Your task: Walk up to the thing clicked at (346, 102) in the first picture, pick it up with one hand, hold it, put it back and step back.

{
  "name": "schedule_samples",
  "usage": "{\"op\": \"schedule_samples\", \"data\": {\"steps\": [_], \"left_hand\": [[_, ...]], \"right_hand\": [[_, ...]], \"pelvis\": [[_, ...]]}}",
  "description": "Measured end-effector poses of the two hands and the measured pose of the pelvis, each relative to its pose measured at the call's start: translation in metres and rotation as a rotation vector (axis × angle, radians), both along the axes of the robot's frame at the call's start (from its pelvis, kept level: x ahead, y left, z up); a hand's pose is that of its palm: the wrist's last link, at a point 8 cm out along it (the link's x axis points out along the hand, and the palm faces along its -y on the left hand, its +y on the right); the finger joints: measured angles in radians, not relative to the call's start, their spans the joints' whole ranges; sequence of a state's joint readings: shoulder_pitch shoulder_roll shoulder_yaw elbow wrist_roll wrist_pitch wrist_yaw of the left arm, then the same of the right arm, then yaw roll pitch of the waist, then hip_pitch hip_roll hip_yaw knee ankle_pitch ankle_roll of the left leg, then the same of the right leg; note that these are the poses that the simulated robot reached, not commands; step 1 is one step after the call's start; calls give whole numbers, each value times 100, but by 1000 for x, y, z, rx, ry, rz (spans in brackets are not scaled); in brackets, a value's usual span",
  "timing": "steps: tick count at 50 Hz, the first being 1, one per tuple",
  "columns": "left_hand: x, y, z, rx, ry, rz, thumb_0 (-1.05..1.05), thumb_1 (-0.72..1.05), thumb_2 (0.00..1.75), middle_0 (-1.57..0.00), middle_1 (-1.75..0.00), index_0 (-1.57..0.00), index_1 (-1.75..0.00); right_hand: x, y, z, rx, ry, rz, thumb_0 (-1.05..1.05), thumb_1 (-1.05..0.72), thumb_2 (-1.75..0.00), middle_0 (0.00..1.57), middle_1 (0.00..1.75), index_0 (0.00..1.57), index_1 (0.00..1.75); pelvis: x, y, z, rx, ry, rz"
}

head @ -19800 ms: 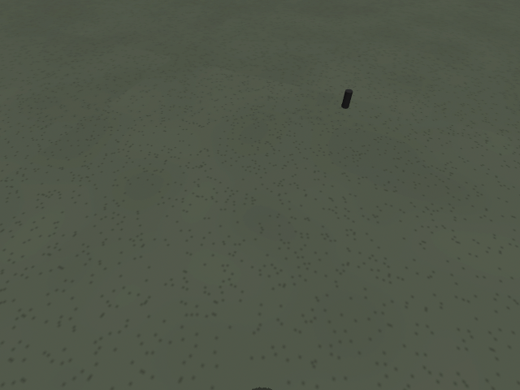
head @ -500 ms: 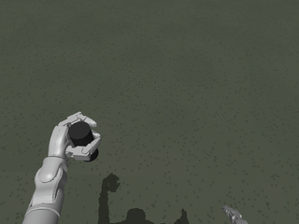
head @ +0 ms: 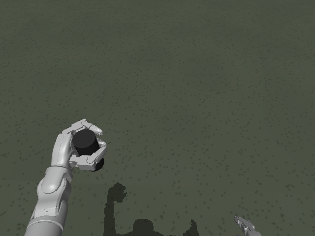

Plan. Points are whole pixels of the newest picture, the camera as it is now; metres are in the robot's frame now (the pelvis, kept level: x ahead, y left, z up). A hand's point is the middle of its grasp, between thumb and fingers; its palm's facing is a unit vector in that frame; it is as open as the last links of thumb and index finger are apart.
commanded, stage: hold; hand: left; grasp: from the side
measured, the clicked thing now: (89, 151) +0.33 +0.18 +0.03
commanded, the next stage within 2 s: crouch in 1.44 s
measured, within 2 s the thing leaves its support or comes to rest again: neither
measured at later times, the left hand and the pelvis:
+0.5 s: hand (94, 149) +0.32 +0.16 +0.04, palm faces -0.03 -1.00 -0.01, open 7.1 cm; pelvis +0.00 +0.00 +0.00, yaw +0 degrees
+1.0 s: hand (94, 147) +0.33 +0.16 +0.05, palm faces -0.02 -1.00 -0.01, open 7.1 cm; pelvis +0.00 +0.00 +0.00, yaw +0 degrees
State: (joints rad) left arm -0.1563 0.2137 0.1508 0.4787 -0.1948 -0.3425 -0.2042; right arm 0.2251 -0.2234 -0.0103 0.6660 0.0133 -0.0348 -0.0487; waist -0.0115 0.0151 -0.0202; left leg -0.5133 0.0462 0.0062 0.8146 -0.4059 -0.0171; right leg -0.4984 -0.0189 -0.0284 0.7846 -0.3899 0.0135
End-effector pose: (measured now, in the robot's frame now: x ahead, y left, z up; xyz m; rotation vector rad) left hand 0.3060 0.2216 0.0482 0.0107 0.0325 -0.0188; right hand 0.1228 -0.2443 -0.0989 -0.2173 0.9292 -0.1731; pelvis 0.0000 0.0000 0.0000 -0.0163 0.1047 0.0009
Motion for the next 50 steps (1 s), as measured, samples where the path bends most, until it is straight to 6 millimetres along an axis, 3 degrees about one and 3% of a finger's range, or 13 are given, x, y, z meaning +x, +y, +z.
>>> {"op": "schedule_samples", "data": {"steps": [50], "left_hand": [[4,-5,0,0,-2,-5,2,-3,110,-88,-110,-88,-111]], "right_hand": [[-4,0,0,5,4,-5,1,-89,-90,20,30,20,30]], "pelvis": [[0,0,0,0,0,-2]]}}
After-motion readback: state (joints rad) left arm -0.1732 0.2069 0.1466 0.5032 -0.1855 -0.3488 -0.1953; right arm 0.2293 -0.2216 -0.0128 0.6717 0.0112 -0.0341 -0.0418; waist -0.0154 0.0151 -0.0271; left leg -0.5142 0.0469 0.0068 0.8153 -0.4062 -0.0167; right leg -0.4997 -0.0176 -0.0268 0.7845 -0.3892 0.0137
